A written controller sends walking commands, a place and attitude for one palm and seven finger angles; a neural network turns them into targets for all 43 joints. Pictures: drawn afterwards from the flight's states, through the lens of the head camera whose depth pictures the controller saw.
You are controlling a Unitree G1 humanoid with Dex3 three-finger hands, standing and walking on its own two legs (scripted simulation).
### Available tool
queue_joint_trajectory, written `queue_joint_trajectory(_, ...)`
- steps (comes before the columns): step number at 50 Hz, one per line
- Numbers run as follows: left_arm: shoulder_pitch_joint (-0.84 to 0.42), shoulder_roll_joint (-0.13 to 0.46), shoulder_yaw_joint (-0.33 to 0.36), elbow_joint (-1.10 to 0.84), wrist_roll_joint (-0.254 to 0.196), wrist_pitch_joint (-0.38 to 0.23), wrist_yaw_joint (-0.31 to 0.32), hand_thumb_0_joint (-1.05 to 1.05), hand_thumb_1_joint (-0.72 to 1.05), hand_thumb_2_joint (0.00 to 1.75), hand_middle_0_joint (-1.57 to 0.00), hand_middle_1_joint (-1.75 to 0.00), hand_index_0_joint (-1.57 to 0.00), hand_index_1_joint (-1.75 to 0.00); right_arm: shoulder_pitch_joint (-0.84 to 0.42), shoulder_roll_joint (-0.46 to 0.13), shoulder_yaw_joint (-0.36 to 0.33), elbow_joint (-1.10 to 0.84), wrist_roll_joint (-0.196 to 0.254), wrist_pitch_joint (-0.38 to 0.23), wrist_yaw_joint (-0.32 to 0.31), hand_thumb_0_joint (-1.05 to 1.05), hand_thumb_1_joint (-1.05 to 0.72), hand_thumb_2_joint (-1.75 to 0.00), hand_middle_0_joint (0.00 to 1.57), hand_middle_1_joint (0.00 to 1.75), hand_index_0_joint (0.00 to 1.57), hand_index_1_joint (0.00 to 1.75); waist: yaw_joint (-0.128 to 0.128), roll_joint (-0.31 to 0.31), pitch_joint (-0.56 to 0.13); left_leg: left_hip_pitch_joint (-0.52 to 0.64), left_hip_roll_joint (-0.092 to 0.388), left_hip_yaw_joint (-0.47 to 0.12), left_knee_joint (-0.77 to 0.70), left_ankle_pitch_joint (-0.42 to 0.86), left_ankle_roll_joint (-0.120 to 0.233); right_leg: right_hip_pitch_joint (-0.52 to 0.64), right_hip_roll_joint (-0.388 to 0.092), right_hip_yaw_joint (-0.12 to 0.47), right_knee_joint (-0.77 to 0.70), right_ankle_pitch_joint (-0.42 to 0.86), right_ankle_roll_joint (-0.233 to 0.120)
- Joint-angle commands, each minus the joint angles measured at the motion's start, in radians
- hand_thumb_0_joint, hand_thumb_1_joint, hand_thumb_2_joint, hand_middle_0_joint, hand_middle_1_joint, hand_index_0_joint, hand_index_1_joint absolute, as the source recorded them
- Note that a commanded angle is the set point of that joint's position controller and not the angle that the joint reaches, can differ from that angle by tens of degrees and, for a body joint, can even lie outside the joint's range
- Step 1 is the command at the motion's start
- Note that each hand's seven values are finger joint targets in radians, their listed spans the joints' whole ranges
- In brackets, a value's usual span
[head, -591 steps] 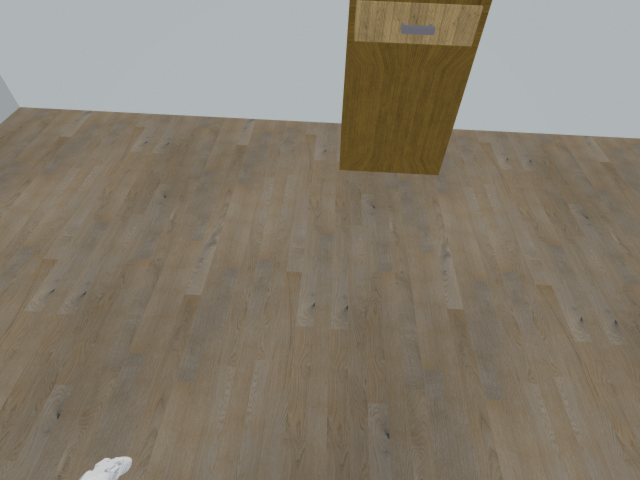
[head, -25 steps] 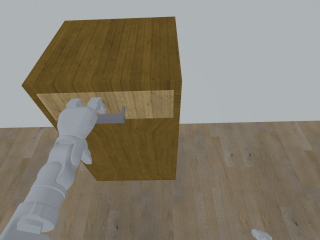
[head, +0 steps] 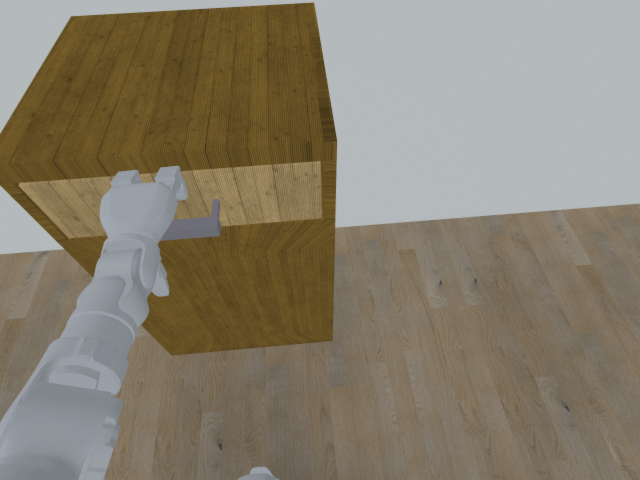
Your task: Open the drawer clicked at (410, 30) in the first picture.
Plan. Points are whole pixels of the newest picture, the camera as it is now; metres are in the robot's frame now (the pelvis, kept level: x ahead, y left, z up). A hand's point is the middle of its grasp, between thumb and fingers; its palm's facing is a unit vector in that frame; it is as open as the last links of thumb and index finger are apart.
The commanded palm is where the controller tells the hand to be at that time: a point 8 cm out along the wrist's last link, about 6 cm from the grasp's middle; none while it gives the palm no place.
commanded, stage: move the hooked fingers above the handle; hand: left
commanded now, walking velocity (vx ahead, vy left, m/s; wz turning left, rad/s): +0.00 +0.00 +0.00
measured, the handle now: (183, 218) +0.51 +0.23 -0.03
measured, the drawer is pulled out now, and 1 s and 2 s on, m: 0.00 0.00 0.00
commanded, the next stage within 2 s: none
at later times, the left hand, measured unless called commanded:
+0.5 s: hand (167, 222) +0.46 +0.23 +0.02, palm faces -0.06 -0.01 -1.00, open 13.6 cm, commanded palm +0.45 +0.22 +0.08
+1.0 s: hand (171, 218) +0.47 +0.22 +0.02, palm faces +0.00 -0.02 -1.00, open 13.6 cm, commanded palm +0.45 +0.23 +0.08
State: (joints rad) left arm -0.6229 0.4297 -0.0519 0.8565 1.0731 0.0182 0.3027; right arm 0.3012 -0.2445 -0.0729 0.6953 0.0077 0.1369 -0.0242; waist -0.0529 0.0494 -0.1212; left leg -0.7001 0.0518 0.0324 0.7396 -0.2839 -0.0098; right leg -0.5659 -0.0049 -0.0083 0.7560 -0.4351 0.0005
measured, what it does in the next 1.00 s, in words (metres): stands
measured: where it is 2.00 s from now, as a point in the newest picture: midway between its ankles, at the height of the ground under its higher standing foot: outside the picture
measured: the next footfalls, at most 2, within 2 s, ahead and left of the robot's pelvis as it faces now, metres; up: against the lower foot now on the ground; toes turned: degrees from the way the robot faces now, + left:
none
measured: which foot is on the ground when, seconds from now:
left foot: down 0.00-1.00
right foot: down 0.00-1.00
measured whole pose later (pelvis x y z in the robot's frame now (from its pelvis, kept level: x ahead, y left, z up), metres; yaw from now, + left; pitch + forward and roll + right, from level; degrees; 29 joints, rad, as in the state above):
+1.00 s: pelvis +0.00 +0.01 -0.01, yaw -1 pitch +18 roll -1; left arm -0.75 0.43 0.00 1.02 1.10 0.06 0.37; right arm 0.31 -0.23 -0.05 0.71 0.00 0.14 -0.02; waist -0.11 0.06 -0.15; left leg -0.80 0.07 0.04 0.80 -0.30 0.00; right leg -0.67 0.01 0.01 0.79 -0.44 0.01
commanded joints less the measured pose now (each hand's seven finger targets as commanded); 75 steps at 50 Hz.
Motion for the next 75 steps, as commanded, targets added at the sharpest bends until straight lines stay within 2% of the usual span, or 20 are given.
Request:
queue_joint_trajectory(1, -0.431, 0.202, 0.043, -0.179, -0.016, 0.002, 0.017, 0.00, -0.50, 0.30, -0.30, -1.20, -0.30, -1.20, 0.068, -0.144, -0.060, -0.083, -0.004, -0.023, -0.010, 0.00, -0.90, -0.90, 0.20, 0.30, 0.20, 0.30, -0.023, -0.026, -0.420, 0.377, -0.067, 0.018, -0.007, 0.328, 0.059, 0.052, 0.061, -0.017, -0.103, 0.451, -0.024)
queue_joint_trajectory(4, -0.510, 0.159, -0.005, -0.170, -0.037, -0.031, -0.012, 0.00, -0.50, 0.30, -0.30, -1.20, -0.30, -1.20, 0.088, -0.145, -0.061, -0.060, -0.006, -0.028, -0.020, 0.00, -0.90, -0.90, 0.20, 0.30, 0.20, 0.30, -0.068, -0.060, -0.373, 0.369, -0.065, 0.005, -0.007, 0.290, 0.063, 0.015, 0.059, -0.016, -0.119, 0.412, -0.018)
queue_joint_trajectory(10, -0.579, 0.218, 0.037, -0.121, 0.002, -0.077, 0.034, 0.00, -0.50, 0.30, -0.30, -1.20, -0.30, -1.20, 0.121, -0.146, -0.055, -0.034, -0.009, -0.034, -0.021, 0.00, -0.90, -0.90, 0.20, 0.30, 0.20, 0.30, -0.070, 0.030, -0.337, 0.340, -0.062, -0.011, 0.013, 0.259, 0.059, -0.097, 0.067, -0.026, -0.090, 0.326, -0.030)
queue_joint_trajectory(15, -0.536, 0.336, 0.140, 0.001, 0.024, -0.002, 0.091, 0.00, -0.50, 0.30, -0.30, -1.20, -0.30, -1.20, 0.130, -0.153, -0.045, -0.047, -0.012, -0.028, -0.010, 0.00, -0.90, -0.90, 0.20, 0.30, 0.20, 0.30, -0.025, 0.037, -0.414, 0.271, -0.063, 0.000, 0.025, 0.277, 0.051, -0.056, 0.072, -0.034, -0.050, 0.340, -0.033)
queue_joint_trajectory(20, -0.511, 0.362, 0.149, 0.035, 0.020, 0.064, 0.082, 0.00, -0.50, 0.30, -0.30, -1.20, -0.30, -1.20, 0.132, -0.159, -0.043, -0.054, -0.007, -0.011, -0.009, 0.00, -0.90, -0.90, 0.20, 0.30, 0.20, 0.30, -0.024, -0.030, -0.463, 0.243, -0.062, 0.025, 0.025, 0.299, 0.056, 0.033, 0.067, -0.020, -0.064, 0.430, -0.018)
queue_joint_trajectory(23, -0.514, 0.324, 0.107, 0.052, 0.008, 0.078, 0.056, 0.00, -0.50, 0.30, -0.30, -1.20, -0.30, -1.20, 0.122, -0.157, -0.039, -0.059, 0.003, -0.009, -0.018, 0.00, -0.90, -0.90, 0.20, 0.30, 0.20, 0.30, -0.041, -0.076, -0.382, 0.214, -0.063, 0.029, 0.003, 0.237, 0.062, 0.035, 0.063, -0.018, -0.095, 0.398, -0.013)
queue_joint_trajectory(26, -0.555, 0.283, 0.063, -0.010, -0.001, 0.021, 0.011, 0.00, -0.50, 0.30, -0.30, -1.20, -0.30, -1.20, 0.131, -0.156, -0.046, -0.059, 0.001, -0.021, -0.028, 0.00, -0.90, -0.90, 0.20, 0.30, 0.20, 0.30, -0.062, -0.029, -0.384, 0.281, -0.058, 0.019, -0.001, 0.233, 0.064, -0.001, 0.065, -0.014, -0.108, 0.365, -0.016)
queue_joint_trajectory(29, -0.602, 0.167, -0.027, -0.119, -0.026, -0.058, -0.030, 0.00, -0.50, 0.30, -0.30, -1.20, -0.30, -1.20, 0.145, -0.144, -0.056, -0.053, -0.008, -0.036, -0.032, 0.00, -0.90, -0.90, 0.20, 0.30, 0.20, 0.30, -0.096, 0.007, -0.402, 0.378, -0.052, 0.001, 0.014, 0.286, 0.065, -0.054, 0.069, -0.018, -0.110, 0.366, -0.018)
queue_joint_trajectory(34, -0.613, 0.170, -0.008, -0.106, -0.020, -0.110, -0.002, 0.00, -0.50, 0.30, -0.30, -1.20, -0.30, -1.20, 0.155, -0.145, -0.055, -0.029, -0.013, -0.043, -0.028, 0.00, -0.90, -0.90, 0.20, 0.30, 0.20, 0.30, -0.097, 0.032, -0.315, 0.362, -0.047, -0.025, 0.017, 0.235, 0.057, -0.166, 0.075, -0.037, -0.094, 0.260, -0.030)
queue_joint_trajectory(41, -0.546, 0.354, 0.166, -0.019, 0.026, -0.009, 0.121, 0.00, -0.50, 0.30, -0.30, -1.20, -0.30, -1.20, 0.138, -0.155, -0.044, -0.046, -0.018, -0.027, -0.004, 0.00, -0.90, -0.90, 0.20, 0.30, 0.20, 0.30, -0.019, 0.062, -0.454, 0.307, -0.054, -0.013, 0.040, 0.311, 0.046, -0.091, 0.079, -0.045, -0.034, 0.325, -0.036)
queue_joint_trajectory(43, -0.552, 0.338, 0.147, -0.009, 0.030, 0.036, 0.128, 0.00, -0.50, 0.30, -0.30, -1.20, -0.30, -1.20, 0.128, -0.153, -0.043, -0.053, -0.016, -0.020, -0.002, 0.00, -0.90, -0.90, 0.20, 0.30, 0.20, 0.30, -0.025, 0.041, -0.457, 0.290, -0.055, 0.002, 0.038, 0.310, 0.047, -0.060, 0.077, -0.044, -0.042, 0.355, -0.031)
queue_joint_trajectory(45, -0.562, 0.385, 0.173, -0.012, 0.032, 0.063, 0.125, 0.00, -0.50, 0.30, -0.30, -1.20, -0.30, -1.20, 0.123, -0.159, -0.042, -0.053, -0.013, -0.013, -0.005, 0.00, -0.90, -0.90, 0.20, 0.30, 0.20, 0.30, -0.018, 0.027, -0.483, 0.285, -0.056, 0.010, 0.034, 0.317, 0.050, -0.017, 0.075, -0.036, -0.046, 0.387, -0.026)
queue_joint_trajectory(51, -0.501, 0.337, 0.112, 0.030, -0.010, 0.079, 0.038, 0.00, -0.50, 0.30, -0.30, -1.20, -0.30, -1.20, 0.101, -0.157, -0.034, -0.066, 0.005, -0.006, -0.029, 0.00, -0.90, -0.90, 0.20, 0.30, 0.20, 0.30, -0.042, -0.054, -0.389, 0.251, -0.060, 0.029, -0.006, 0.234, 0.062, 0.052, 0.062, -0.016, -0.110, 0.399, -0.010)
queue_joint_trajectory(55, -0.535, 0.177, -0.032, -0.059, -0.029, -0.014, -0.052, 0.00, -0.50, 0.30, -0.30, -1.20, -0.30, -1.20, 0.116, -0.152, -0.045, -0.061, 0.002, -0.025, -0.039, 0.00, -0.90, -0.90, 0.20, 0.30, 0.20, 0.30, -0.088, -0.025, -0.338, 0.329, -0.055, 0.013, -0.011, 0.227, 0.066, -0.026, 0.064, -0.016, -0.134, 0.357, -0.013)
queue_joint_trajectory(59, -0.557, 0.098, -0.082, -0.152, -0.060, -0.120, -0.086, 0.00, -0.50, 0.30, -0.30, -1.20, -0.30, -1.20, 0.136, -0.141, -0.054, -0.051, -0.009, -0.037, -0.039, 0.00, -0.90, -0.90, 0.20, 0.30, 0.20, 0.30, -0.103, -0.002, -0.312, 0.398, -0.050, -0.015, 0.006, 0.253, 0.064, -0.108, 0.068, -0.027, -0.124, 0.303, -0.022)
queue_joint_trajectory(64, -0.582, 0.317, 0.123, -0.158, -0.014, -0.159, 0.027, 0.00, -0.50, 0.30, -0.30, -1.20, -0.30, -1.20, 0.143, -0.152, -0.051, -0.034, -0.016, -0.033, -0.030, 0.00, -0.90, -0.90, 0.20, 0.30, 0.20, 0.30, -0.050, 0.036, -0.360, 0.332, -0.055, -0.032, 0.035, 0.267, 0.056, -0.129, 0.072, -0.035, -0.065, 0.289, -0.036)
queue_joint_trajectory(65, -0.592, 0.340, 0.145, -0.166, 0.003, -0.149, 0.064, 0.00, -0.50, 0.30, -0.30, -1.20, -0.30, -1.20, 0.139, -0.150, -0.048, -0.039, -0.018, -0.033, -0.025, 0.00, -0.90, -0.90, 0.20, 0.30, 0.20, 0.30, -0.040, 0.080, -0.402, 0.332, -0.058, -0.031, 0.041, 0.283, 0.052, -0.130, 0.074, -0.037, -0.047, 0.299, -0.037)
queue_joint_trajectory(68, -0.539, 0.395, 0.211, -0.118, 0.029, -0.071, 0.155, 0.00, -0.50, 0.30, -0.30, -1.20, -0.30, -1.20, 0.110, -0.147, -0.043, -0.048, -0.025, -0.025, -0.014, 0.00, -0.90, -0.90, 0.20, 0.30, 0.20, 0.30, -0.006, 0.088, -0.457, 0.292, -0.061, -0.018, 0.060, 0.326, 0.045, -0.098, 0.077, -0.048, -0.013, 0.333, -0.040)
queue_joint_trajectory(71, -0.517, 0.362, 0.167, -0.028, 0.031, 0.049, 0.172, 0.00, -0.50, 0.30, -0.30, -1.20, -0.30, -1.20, 0.095, -0.151, -0.040, -0.055, -0.020, -0.016, -0.003, 0.00, -0.90, -0.90, 0.20, 0.30, 0.20, 0.30, -0.007, 0.084, -0.473, 0.273, -0.061, 0.008, 0.053, 0.324, 0.042, -0.058, 0.078, -0.046, -0.023, 0.369, -0.032)
queue_joint_trajectory(75, -0.535, 0.415, 0.179, -0.008, 0.002, 0.125, 0.115, 0.00, -0.50, 0.30, -0.30, -1.20, -0.30, -1.20, 0.097, -0.159, -0.034, -0.058, -0.004, 0.007, -0.013, 0.00, -0.90, -0.90, 0.20, 0.30, 0.20, 0.30, -0.011, -0.016, -0.519, 0.265, -0.063, 0.026, 0.029, 0.316, 0.052, 0.070, 0.070, -0.025, -0.058, 0.453, -0.015)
